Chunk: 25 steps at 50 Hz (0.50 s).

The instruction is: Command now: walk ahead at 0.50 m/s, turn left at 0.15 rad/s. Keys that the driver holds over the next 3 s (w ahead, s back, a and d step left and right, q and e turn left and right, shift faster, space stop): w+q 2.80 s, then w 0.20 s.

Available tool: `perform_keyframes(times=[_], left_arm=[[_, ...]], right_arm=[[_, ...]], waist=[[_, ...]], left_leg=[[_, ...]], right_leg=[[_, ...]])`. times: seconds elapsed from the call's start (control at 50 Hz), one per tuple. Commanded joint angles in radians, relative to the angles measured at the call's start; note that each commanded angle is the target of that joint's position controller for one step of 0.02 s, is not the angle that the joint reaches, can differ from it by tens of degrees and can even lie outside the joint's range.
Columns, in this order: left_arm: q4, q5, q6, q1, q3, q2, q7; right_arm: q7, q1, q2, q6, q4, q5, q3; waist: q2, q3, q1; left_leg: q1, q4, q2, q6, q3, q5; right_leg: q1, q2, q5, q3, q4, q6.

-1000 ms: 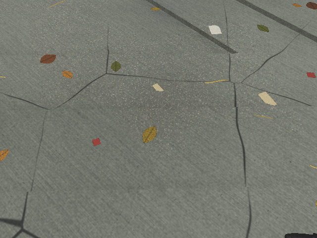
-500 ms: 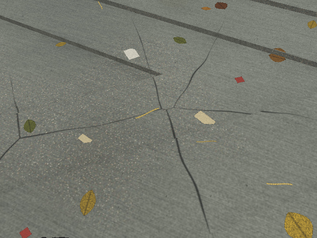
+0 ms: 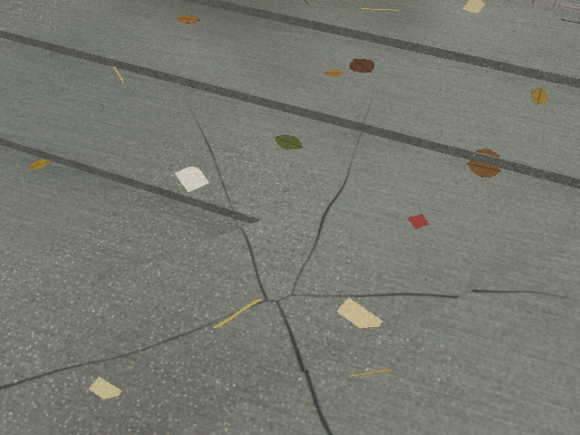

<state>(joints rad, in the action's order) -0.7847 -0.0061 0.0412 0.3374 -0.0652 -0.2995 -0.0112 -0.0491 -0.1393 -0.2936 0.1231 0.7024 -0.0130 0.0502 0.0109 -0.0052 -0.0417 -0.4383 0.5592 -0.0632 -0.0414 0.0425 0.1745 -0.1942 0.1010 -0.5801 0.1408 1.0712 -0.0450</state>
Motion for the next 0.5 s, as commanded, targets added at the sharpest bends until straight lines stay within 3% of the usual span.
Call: perform_keyframes(times=[0.02,0.04,0.06,0.08,0.12,0.16,0.2,0.24,0.28,0.36,0.4,0.42,0.44,0.46,0.48,0.5], left_arm=[[0.116,-0.026,0.037,-0.035,-0.009,-0.133,0.003],[0.154,-0.015,0.046,-0.143,-0.007,-0.122,0.000],[0.166,0.010,0.051,-0.167,-0.008,-0.111,-0.006],[0.170,0.026,0.055,-0.150,-0.009,-0.098,-0.006],[0.172,0.035,0.054,-0.119,0.000,-0.059,-0.006],[0.182,0.034,0.054,-0.131,0.006,-0.048,-0.006],[0.198,0.031,0.060,-0.202,0.006,-0.056,-0.006],[0.220,0.030,0.068,-0.312,0.020,-0.018,0.002],[0.231,0.015,0.071,-0.380,0.025,0.007,0.012],[0.236,-0.009,0.074,-0.382,-0.005,-0.059,0.012],[0.213,-0.009,0.084,-0.292,-0.025,-0.091,0.008],[0.195,0.002,0.088,-0.185,-0.040,-0.123,0.002],[0.181,0.012,0.086,-0.022,-0.053,-0.176,-0.005],[0.131,0.017,0.072,0.052,-0.067,-0.224,0.007],[0.145,-0.003,0.068,0.023,-0.050,-0.131,0.014],[0.148,-0.004,0.065,-0.020,-0.037,-0.082,0.013]], right_arm=[[0.000,-0.263,-0.145,-0.024,-0.003,-0.024,0.045],[0.003,-0.201,-0.147,-0.029,-0.017,-0.001,0.041],[0.006,-0.163,-0.139,-0.027,-0.029,0.011,0.035],[0.013,-0.145,-0.123,-0.028,-0.035,0.016,0.030],[0.020,-0.162,-0.113,-0.034,-0.024,0.011,0.028],[0.030,-0.193,-0.131,-0.036,-0.015,0.006,0.035],[0.050,-0.218,-0.129,-0.043,-0.003,-0.006,0.036],[0.068,-0.238,-0.112,-0.064,0.017,-0.013,0.032],[0.077,-0.283,-0.124,-0.078,0.036,-0.009,0.036],[0.078,-0.292,-0.123,-0.087,0.045,-0.022,0.043],[0.079,-0.262,-0.111,-0.092,0.032,-0.017,0.045],[0.073,-0.244,-0.082,-0.089,0.017,-0.008,0.037],[0.070,-0.258,-0.025,-0.085,-0.004,0.013,0.019],[0.071,-0.391,0.011,-0.079,-0.026,-0.025,0.005],[0.074,-0.368,-0.095,-0.080,-0.002,-0.030,0.024],[0.074,-0.253,-0.139,-0.084,-0.013,-0.020,0.039]], waist=[[-0.119,0.133,0.132],[-0.035,0.027,0.118],[-0.024,0.006,0.091],[-0.049,0.010,0.065],[-0.113,0.040,0.043],[-0.087,0.057,0.042],[-0.065,0.035,0.056],[-0.072,0.002,0.089],[-0.106,0.007,0.120],[-0.139,-0.002,0.097],[-0.152,0.029,0.043],[-0.132,0.114,-0.011],[-0.009,0.261,-0.064],[0.340,0.342,-0.005],[0.221,0.233,-0.020],[0.126,0.098,-0.042]], left_leg=[[0.663,-0.253,0.383,-0.269,0.731,0.233],[0.519,-0.273,0.342,-0.241,0.649,0.154],[0.432,-0.272,0.310,-0.232,0.586,0.033],[0.380,-0.279,0.265,-0.220,0.521,-0.069],[0.344,-0.274,0.229,-0.223,0.450,-0.224],[0.317,-0.271,0.234,-0.241,0.417,-0.345],[0.293,-0.283,0.204,-0.222,0.368,-0.382],[0.196,-0.288,0.122,-0.165,0.276,-0.345],[0.138,-0.295,0.108,-0.142,0.284,-0.259],[0.264,-0.218,0.160,-0.128,0.418,-0.149],[0.288,-0.133,0.150,-0.106,0.436,-0.201],[0.244,0.006,0.115,-0.083,0.395,-0.212],[0.106,0.280,0.041,-0.051,0.298,0.007],[-0.224,0.551,-0.065,-0.001,0.188,0.444],[-0.347,0.668,0.033,0.015,0.179,0.407],[-0.367,0.687,0.061,0.022,0.153,0.300]], right_leg=[[-0.632,-0.066,0.065,-0.017,0.402,0.028],[-0.641,-0.089,0.132,-0.034,0.335,0.026],[-0.604,-0.122,0.177,-0.032,0.253,0.028],[-0.548,-0.140,0.204,-0.031,0.163,0.031],[-0.509,-0.147,0.156,-0.061,0.089,0.046],[-0.525,-0.149,0.203,-0.083,0.051,0.060],[-0.539,-0.152,0.392,-0.067,-0.096,0.085],[-0.404,-0.107,0.593,-0.094,-0.366,0.107],[-0.253,-0.048,0.707,-0.117,-0.480,0.124],[-0.203,-0.051,0.593,-0.047,-0.603,0.099],[-0.080,-0.072,0.547,-0.053,-0.661,0.049],[0.102,-0.140,0.523,-0.019,-0.647,0.003],[0.372,-0.316,0.472,0.158,-0.619,-0.062],[0.596,-0.519,0.243,0.597,-0.711,-0.226],[0.522,-0.516,0.044,0.633,-0.756,-0.207],[0.389,-0.458,0.090,0.470,-0.777,-0.164]])
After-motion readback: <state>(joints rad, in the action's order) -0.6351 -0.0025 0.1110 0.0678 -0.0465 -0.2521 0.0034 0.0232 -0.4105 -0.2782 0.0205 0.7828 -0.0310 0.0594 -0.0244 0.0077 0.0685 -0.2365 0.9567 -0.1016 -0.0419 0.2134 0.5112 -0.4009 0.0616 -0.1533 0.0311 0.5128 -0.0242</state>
